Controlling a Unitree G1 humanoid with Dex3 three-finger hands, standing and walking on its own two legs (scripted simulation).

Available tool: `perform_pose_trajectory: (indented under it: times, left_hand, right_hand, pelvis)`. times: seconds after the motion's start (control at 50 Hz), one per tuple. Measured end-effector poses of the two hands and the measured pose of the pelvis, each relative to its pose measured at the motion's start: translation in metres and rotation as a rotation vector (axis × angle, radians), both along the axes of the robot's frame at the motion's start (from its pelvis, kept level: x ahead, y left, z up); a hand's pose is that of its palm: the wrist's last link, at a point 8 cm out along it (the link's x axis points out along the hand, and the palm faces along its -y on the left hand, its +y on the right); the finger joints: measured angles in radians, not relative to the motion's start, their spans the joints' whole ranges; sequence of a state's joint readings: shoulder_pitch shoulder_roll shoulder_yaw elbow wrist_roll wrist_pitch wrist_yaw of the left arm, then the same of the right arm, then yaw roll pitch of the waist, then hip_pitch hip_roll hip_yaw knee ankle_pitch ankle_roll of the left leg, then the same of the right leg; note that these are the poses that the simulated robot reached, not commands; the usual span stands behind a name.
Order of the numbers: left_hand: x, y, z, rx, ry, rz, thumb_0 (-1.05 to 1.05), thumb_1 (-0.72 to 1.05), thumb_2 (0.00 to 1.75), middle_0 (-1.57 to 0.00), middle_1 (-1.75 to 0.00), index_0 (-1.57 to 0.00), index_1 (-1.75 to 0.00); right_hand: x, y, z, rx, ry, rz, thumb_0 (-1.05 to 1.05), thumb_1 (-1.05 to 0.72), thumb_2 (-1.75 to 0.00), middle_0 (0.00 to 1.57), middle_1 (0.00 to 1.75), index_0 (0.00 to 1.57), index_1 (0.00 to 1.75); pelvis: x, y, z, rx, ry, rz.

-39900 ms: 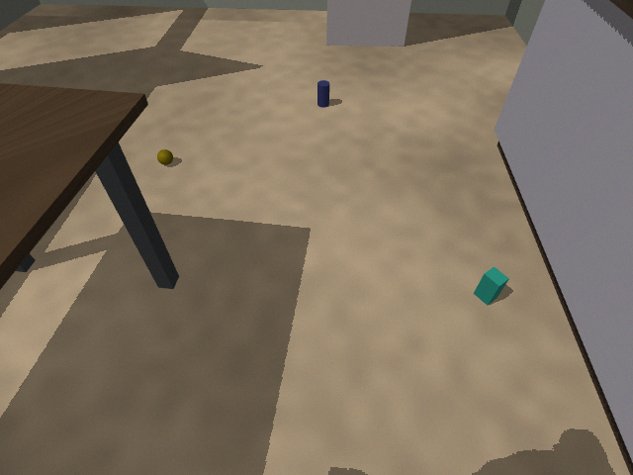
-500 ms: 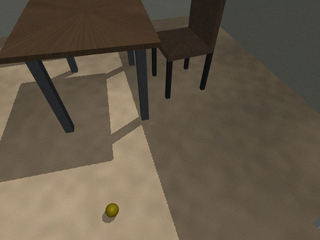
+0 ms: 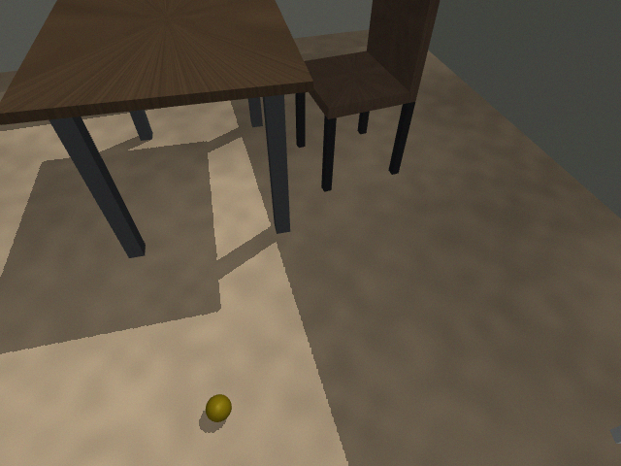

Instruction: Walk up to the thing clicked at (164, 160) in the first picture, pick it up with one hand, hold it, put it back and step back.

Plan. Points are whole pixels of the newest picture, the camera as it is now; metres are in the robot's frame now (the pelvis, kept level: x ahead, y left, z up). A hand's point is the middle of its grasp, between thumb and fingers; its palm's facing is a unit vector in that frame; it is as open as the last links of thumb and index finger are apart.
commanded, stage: rise first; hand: left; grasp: from above
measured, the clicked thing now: (218, 408) +0.41 +0.29 -0.74
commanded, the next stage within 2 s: none
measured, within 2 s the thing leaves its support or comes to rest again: neither
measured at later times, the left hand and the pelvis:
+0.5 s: hand out of the picture +0.14 +0.26 -0.20, palm faces -0.08 -0.91 -0.40, open 12.4 cm; pelvis -0.02 +0.00 -0.05, yaw -1 degrees
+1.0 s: hand out of the picture +0.12 +0.28 -0.27, palm faces -0.23 -0.82 -0.52, open 14.0 cm; pelvis -0.04 +0.00 -0.13, yaw -1 degrees
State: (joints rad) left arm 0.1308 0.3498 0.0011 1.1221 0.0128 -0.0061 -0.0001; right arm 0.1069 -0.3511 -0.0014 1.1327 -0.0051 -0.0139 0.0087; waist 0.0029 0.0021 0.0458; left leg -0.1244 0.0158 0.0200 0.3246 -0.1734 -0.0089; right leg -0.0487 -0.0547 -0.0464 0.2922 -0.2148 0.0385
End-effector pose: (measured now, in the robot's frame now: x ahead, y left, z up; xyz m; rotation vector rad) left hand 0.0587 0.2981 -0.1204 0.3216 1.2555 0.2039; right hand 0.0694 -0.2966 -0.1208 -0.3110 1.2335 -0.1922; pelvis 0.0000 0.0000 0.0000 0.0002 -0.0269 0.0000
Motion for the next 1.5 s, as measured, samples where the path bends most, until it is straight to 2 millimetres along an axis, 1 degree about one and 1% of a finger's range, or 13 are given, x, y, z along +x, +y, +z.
perform_pose_trajectory:
  times: [0.1, 0.18, 0.26, 0.34, 0.48, 0.6, 0.74, 0.86, 0.94, 1.06, 1.22, 1.38, 1.5]
  left_hand:
    - [0.003, -0.001, 0.0, -0.002, -0.017, 0.01, 0.0, 0.89, 0.9, -0.21, -0.31, -0.21, -0.31]
    - [0.035, -0.006, -0.004, -0.013, -0.109, 0.033, 0.01, 0.8, 0.93, -0.21, -0.4, -0.19, -0.41]
    - [0.07, -0.004, -0.012, -0.016, -0.142, -0.003, 0.0, 0.6, 0.95, -0.17, -0.59, -0.16, -0.6]
    - [0.086, -0.004, -0.015, 0.004, -0.143, -0.061, 0.0, 0.35, 0.97, -0.11, -0.8, -0.11, -0.8]
    - [0.078, 0.0, -0.035, 0.045, -0.081, -0.096, 0.0, -0.11, 1.0, -0.06, -1.0, -0.07, -0.99]
    - [0.066, 0.007, -0.055, 0.078, -0.094, -0.117, 0.0, -0.36, 1.01, -0.06, -1.06, -0.06, -1.05]
    - [0.058, 0.008, -0.067, 0.097, -0.097, -0.157, -0.01, -0.48, 1.01, -0.06, -1.08, -0.06, -1.08]
    - [0.052, 0.01, -0.078, 0.122, -0.084, -0.185, -0.01, -0.5, 0.99, -0.06, -1.08, -0.06, -1.08]
    - [0.052, 0.014, -0.089, 0.149, -0.079, -0.225, -0.01, -0.51, 0.98, -0.07, -1.09, -0.06, -1.08]
    - [0.073, 0.026, -0.128, 0.221, -0.105, -0.345, -0.01, -0.51, 0.98, -0.06, -1.09, -0.06, -1.09]
    - [0.124, 0.035, -0.196, 0.338, -0.192, -0.595, -0.01, -0.51, 0.99, -0.05, -1.1, -0.05, -1.1]
    - [0.169, 0.04, -0.258, 0.478, -0.256, -0.782, -0.01, -0.52, 1.01, -0.06, -1.09, -0.05, -1.09]
    - [0.196, 0.042, -0.293, 0.555, -0.289, -0.879, -0.01, -0.52, 1.02, -0.06, -1.09, -0.06, -1.09]
  right_hand:
    - [0.002, 0.0, 0.001, -0.002, -0.018, -0.008, 0.01, -0.91, -0.9, 0.2, 0.3, 0.21, 0.3]
    - [0.008, 0.011, 0.0, 0.01, -0.113, -0.007, 0.01, -0.92, -0.9, 0.2, 0.3, 0.2, 0.3]
    - [0.005, 0.021, -0.005, 0.032, -0.146, -0.014, 0.01, -0.92, -0.9, 0.2, 0.3, 0.2, 0.3]
    - [-0.003, 0.028, -0.01, 0.056, -0.164, -0.047, 0.01, -0.92, -0.9, 0.2, 0.3, 0.2, 0.3]
    - [-0.002, 0.031, -0.024, 0.066, -0.206, -0.046, 0.01, -0.9, -0.9, 0.21, 0.3, 0.21, 0.3]
    - [0.014, 0.028, -0.042, 0.044, -0.263, -0.013, 0.01, -0.89, -0.89, 0.2, 0.3, 0.2, 0.3]
    - [0.04, 0.034, -0.054, 0.039, -0.346, 0.031, 0.01, -0.88, -0.89, 0.2, 0.3, 0.2, 0.3]
    - [0.059, 0.041, -0.063, 0.049, -0.412, 0.075, 0.01, -0.88, -0.89, 0.2, 0.3, 0.2, 0.3]
    - [0.066, 0.044, -0.076, 0.053, -0.438, 0.102, 0.01, -0.88, -0.89, 0.2, 0.3, 0.2, 0.3]
    - [0.069, 0.039, -0.116, 0.043, -0.439, 0.14, 0.01, -0.86, -0.89, 0.21, 0.3, 0.21, 0.3]
    - [0.054, 0.026, -0.203, 0.03, -0.343, 0.152, 0.01, -0.85, -0.88, 0.2, 0.3, 0.21, 0.3]
    - [0.012, 0.02, -0.296, 0.044, -0.189, 0.133, 0.01, -0.86, -0.89, 0.2, 0.3, 0.2, 0.3]
    - [-0.033, 0.021, -0.346, 0.052, -0.077, 0.098, 0.01, -0.86, -0.89, 0.2, 0.3, 0.2, 0.3]
  pelvis:
    - [0.0, 0.0, -0.001, -0.001, 0.012, 0.0]
    - [-0.01, -0.002, -0.006, -0.004, 0.06, 0.006]
    - [-0.017, -0.005, -0.016, -0.007, 0.123, -0.004]
    - [-0.017, -0.006, -0.023, -0.009, 0.153, -0.015]
    - [-0.018, -0.003, -0.042, -0.014, 0.218, -0.023]
    - [-0.022, -0.002, -0.068, -0.019, 0.272, -0.021]
    - [-0.026, -0.003, -0.087, -0.028, 0.312, -0.017]
    - [-0.03, -0.004, -0.102, -0.032, 0.349, -0.015]
    - [-0.033, -0.004, -0.116, -0.034, 0.382, -0.014]
    - [-0.042, -0.004, -0.155, -0.034, 0.46, -0.017]
    - [-0.061, -0.004, -0.228, -0.035, 0.572, -0.03]
    - [-0.084, -0.004, -0.3, -0.044, 0.622, -0.052]
    - [-0.101, -0.003, -0.342, -0.054, 0.62, -0.068]
